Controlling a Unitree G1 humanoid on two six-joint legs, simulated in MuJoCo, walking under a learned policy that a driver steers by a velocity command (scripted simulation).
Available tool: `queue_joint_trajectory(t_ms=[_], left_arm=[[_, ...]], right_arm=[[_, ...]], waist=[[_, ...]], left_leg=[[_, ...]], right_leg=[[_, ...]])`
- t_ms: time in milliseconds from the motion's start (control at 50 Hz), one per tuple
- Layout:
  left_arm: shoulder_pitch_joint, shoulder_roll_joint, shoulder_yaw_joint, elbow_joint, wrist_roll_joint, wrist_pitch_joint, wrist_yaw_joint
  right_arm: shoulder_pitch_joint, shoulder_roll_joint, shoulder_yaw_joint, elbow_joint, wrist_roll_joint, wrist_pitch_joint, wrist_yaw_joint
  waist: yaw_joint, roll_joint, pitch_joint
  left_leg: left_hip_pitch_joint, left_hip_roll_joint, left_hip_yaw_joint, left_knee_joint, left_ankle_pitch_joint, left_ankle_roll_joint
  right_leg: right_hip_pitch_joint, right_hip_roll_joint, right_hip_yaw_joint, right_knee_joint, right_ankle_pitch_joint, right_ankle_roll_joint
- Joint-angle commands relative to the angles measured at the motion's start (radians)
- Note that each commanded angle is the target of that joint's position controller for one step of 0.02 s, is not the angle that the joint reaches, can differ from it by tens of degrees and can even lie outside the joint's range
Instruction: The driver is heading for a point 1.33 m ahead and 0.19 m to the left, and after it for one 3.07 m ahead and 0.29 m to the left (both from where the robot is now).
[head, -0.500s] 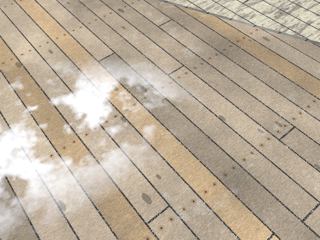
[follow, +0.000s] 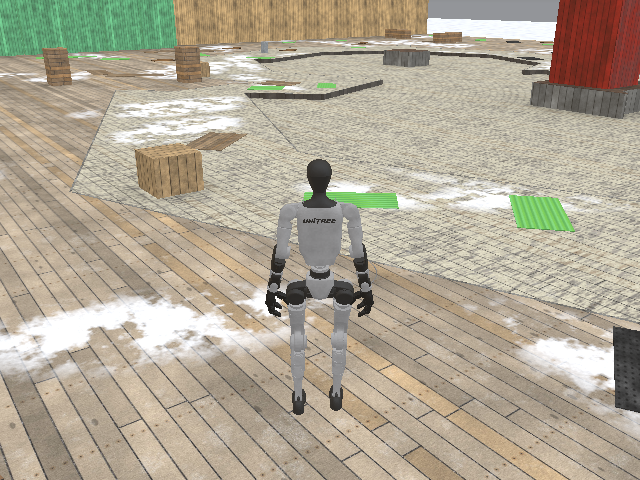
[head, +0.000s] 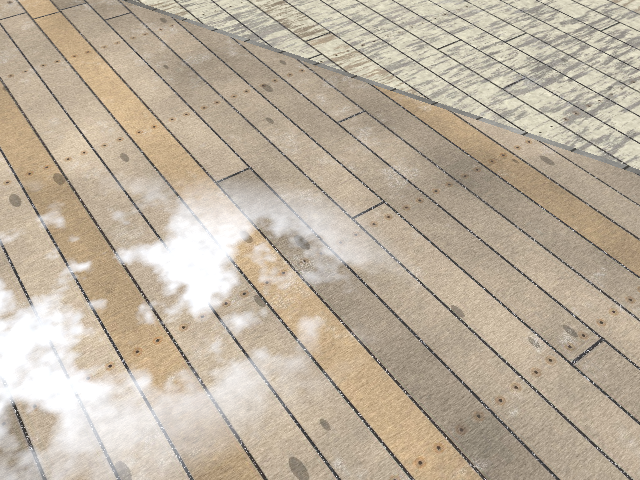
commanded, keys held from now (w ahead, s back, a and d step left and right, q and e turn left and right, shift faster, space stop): no key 0.18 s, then w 0.82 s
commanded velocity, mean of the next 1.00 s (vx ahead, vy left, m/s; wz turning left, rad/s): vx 0.30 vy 0.00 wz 0.00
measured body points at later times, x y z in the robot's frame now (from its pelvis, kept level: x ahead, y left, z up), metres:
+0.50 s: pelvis +0.07 -0.02 -0.01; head +0.07 -0.03 +0.44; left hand +0.10 +0.23 -0.15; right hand -0.01 -0.25 -0.17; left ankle -0.01 +0.11 -0.74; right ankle +0.08 -0.10 -0.75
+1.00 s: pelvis +0.32 -0.01 -0.03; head +0.36 -0.01 +0.42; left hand +0.23 +0.21 -0.18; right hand +0.48 -0.24 -0.15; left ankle +0.42 +0.04 -0.74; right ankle +0.11 -0.10 -0.68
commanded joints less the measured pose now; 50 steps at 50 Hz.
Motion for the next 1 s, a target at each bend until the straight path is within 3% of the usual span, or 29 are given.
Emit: queue_joint_trajectory(t_ms=[20,180,220,260,300,340,360,380,420,440,480,500,520,540,560,600,640,700,780,840,880,920,940,960,980,1000], left_arm=[[0.04,0.07,0.01,0.003,0.0,-0.005,0.007],[0.055,0.055,0.006,0.054,-0.001,0.0,0.015],[0.066,0.063,0.011,0.064,0.0,0.004,0.014],[0.066,0.08,0.023,0.055,0.006,0.013,0.007],[0.042,0.055,0.022,0.033,0.009,0.009,-0.002],[-0.014,0.013,0.015,-0.003,0.021,-0.012,-0.014],[-0.041,0.021,0.017,-0.022,0.03,-0.023,-0.02],[-0.06,0.043,0.025,-0.038,0.028,-0.033,-0.025],[-0.045,0.049,0.032,-0.054,0.018,-0.049,-0.036],[-0.016,0.039,0.033,-0.049,0.012,-0.056,-0.038],[0.158,0.023,0.041,0.014,0.001,-0.065,-0.035],[0.284,0.072,0.059,0.047,0.009,-0.071,-0.025],[0.414,0.185,0.089,0.066,0.012,-0.072,-0.015],[0.419,0.173,0.085,0.083,0.012,-0.058,-0.013],[0.309,0.128,0.071,0.046,0.018,-0.056,-0.014],[0.197,0.098,0.059,0.006,0.014,-0.071,-0.015],[0.202,0.067,0.044,0.015,0.009,-0.085,-0.011],[0.274,0.062,0.033,0.047,0.005,-0.094,-0.006],[0.279,0.065,0.023,0.049,0.008,-0.096,-0.006],[0.291,0.087,0.026,0.061,0.007,-0.099,-0.002],[0.262,0.107,0.03,0.06,0.008,-0.103,-0.001],[0.229,0.13,0.039,0.055,0.01,-0.096,0.002],[0.219,0.13,0.039,0.049,0.006,-0.092,-0.001],[0.25,0.077,0.029,0.024,0.007,-0.089,-0.006],[0.344,0.019,0.032,0.021,-0.024,-0.085,-0.023],[0.243,0.089,0.046,-0.001,-0.002,-0.079,-0.02]], right_arm=[[0.05,-0.088,-0.013,-0.001,0.0,-0.005,-0.005],[0.065,-0.069,-0.005,0.037,-0.001,-0.004,-0.009],[0.09,-0.078,-0.012,0.049,-0.004,-0.001,-0.008],[0.095,-0.103,-0.026,0.039,-0.01,0.008,-0.003],[0.131,-0.101,-0.031,0.034,-0.008,0.007,0.002],[0.208,-0.134,-0.049,0.054,-0.008,-0.002,0.001],[0.213,-0.151,-0.059,0.057,-0.011,-0.007,0.001],[0.21,-0.151,-0.064,0.053,-0.013,-0.013,0.004],[0.177,-0.154,-0.069,0.043,-0.015,-0.025,0.008],[0.146,-0.146,-0.07,0.035,-0.009,-0.029,0.01],[0.072,-0.136,-0.071,0.008,-0.001,-0.035,0.013],[0.038,-0.102,-0.062,-0.013,-0.005,-0.047,0.017],[0.017,-0.029,-0.042,-0.06,-0.001,-0.058,0.029],[-0.017,-0.112,-0.063,-0.079,-0.031,-0.058,0.035],[-0.042,-0.108,-0.065,-0.082,-0.038,-0.059,0.043],[-0.023,-0.067,-0.059,-0.068,-0.023,-0.068,0.058],[-0.015,-0.071,-0.063,-0.065,-0.03,-0.055,0.066],[-0.095,-0.063,-0.063,-0.1,-0.027,-0.037,0.068],[-0.294,-0.041,-0.043,-0.182,-0.014,-0.032,0.07],[-0.338,-0.057,-0.041,-0.211,-0.008,-0.032,0.064],[-0.273,-0.088,-0.053,-0.204,-0.008,-0.037,0.053],[-0.037,-0.13,-0.079,-0.13,-0.009,-0.051,0.038],[0.114,-0.163,-0.097,-0.082,-0.021,-0.058,0.029],[0.253,-0.253,-0.12,-0.062,-0.044,-0.061,0.024],[0.211,-0.272,-0.125,-0.072,-0.03,-0.047,0.035],[0.068,-0.231,-0.117,-0.096,-0.003,-0.044,0.042]], waist=[[-0.005,0.015,0.034],[-0.005,0.011,0.04],[-0.007,0.015,0.03],[-0.009,0.033,0.093],[-0.029,0.059,0.173],[-0.062,0.154,0.172],[-0.066,0.168,0.177],[-0.064,0.144,0.168],[-0.033,0.134,0.162],[-0.006,0.123,0.162],[0.076,0.077,0.131],[0.129,-0.037,0.098],[0.164,-0.302,0.037],[0.135,-0.228,0.079],[0.076,-0.079,0.133],[0.016,-0.016,0.126],[-0.003,-0.04,0.099],[-0.001,-0.063,0.09],[0.024,-0.083,0.133],[0.023,-0.097,0.132],[-0.021,-0.094,0.087],[-0.123,-0.086,-0.036],[-0.184,-0.062,-0.109],[-0.2,0.068,-0.226],[-0.118,0.248,-0.301],[-0.08,0.096,-0.15]], left_leg=[[-0.054,0.105,-0.109,-0.089,0.087,0.035],[-0.041,0.102,-0.102,-0.089,0.116,0.036],[-0.046,0.073,-0.091,-0.084,-0.089,0.052],[-0.113,0.066,-0.122,-0.081,-0.397,0.092],[-0.124,0.112,-0.211,-0.12,-0.523,0.133],[-0.006,0.233,-0.386,-0.227,-0.553,0.196],[0.016,0.293,-0.445,-0.262,-0.522,0.228],[0.018,0.311,-0.458,-0.275,-0.482,0.24],[-0.001,0.302,-0.411,-0.255,-0.405,0.233],[-0.042,0.268,-0.349,-0.231,-0.362,0.21],[-0.235,0.166,-0.207,-0.108,-0.262,0.157],[-0.371,0.095,-0.105,0.084,-0.176,0.12],[-0.55,-0.042,0.064,0.432,-0.223,0.066],[-0.627,-0.025,0.022,0.63,-0.307,0.077],[-0.647,0.035,-0.025,0.708,-0.222,0.09],[-0.587,0.079,-0.036,0.688,-0.067,0.081],[-0.555,0.08,-0.006,0.654,-0.012,0.057],[-0.587,0.063,0.042,0.603,0.034,0.033],[-0.505,0.029,0.101,0.341,0.136,0.028],[-0.396,0.002,0.128,0.216,0.167,0.065],[-0.293,-0.031,0.13,0.188,0.14,0.108],[-0.064,-0.071,0.122,0.137,0.111,0.149],[0.141,-0.023,0.072,0.092,0.098,0.173],[0.337,0.236,-0.231,0.071,-0.071,0.22],[0.466,0.426,-0.759,-0.137,-0.211,0.364],[0.327,0.382,-0.675,-0.195,-0.334,0.336]], right_leg=[[0.031,-0.116,0.133,-0.067,0.056,-0.002],[0.044,-0.122,0.131,-0.06,0.086,0.0],[0.035,-0.091,0.114,-0.04,-0.113,-0.011],[-0.06,-0.062,0.108,0.002,-0.405,-0.04],[-0.179,-0.051,0.113,0.061,-0.465,-0.051],[-0.294,-0.01,0.022,0.225,-0.294,-0.031],[-0.325,-0.027,0.001,0.283,-0.226,-0.03],[-0.335,-0.045,0.013,0.317,-0.229,-0.031],[-0.295,-0.063,0.022,0.294,-0.259,-0.038],[-0.215,-0.053,0.005,0.223,-0.232,-0.039],[0.119,0.004,-0.029,0.072,-0.14,-0.038],[0.303,-0.089,0.123,-0.023,-0.209,-0.056],[0.431,-0.334,0.544,-0.22,-0.473,-0.137],[0.365,-0.421,0.683,-0.245,-0.455,-0.195],[0.29,-0.393,0.591,-0.225,-0.403,-0.186],[0.213,-0.314,0.418,-0.248,-0.213,-0.145],[0.218,-0.262,0.296,-0.247,0.016,-0.122],[0.241,-0.235,0.19,-0.218,0.323,-0.121],[0.161,-0.196,0.111,-0.237,0.433,-0.116],[0.177,-0.222,0.095,-0.228,0.556,-0.114],[0.228,-0.238,0.072,-0.128,0.801,-0.102],[0.246,-0.229,0.048,0.149,0.931,-0.082],[0.133,-0.196,0.029,0.363,0.767,-0.071],[-0.051,-0.118,-0.014,0.7,0.292,-0.063],[-0.355,0.064,0.052,1.029,-0.345,-0.037],[-0.452,-0.024,0.122,1.05,-0.25,-0.057]])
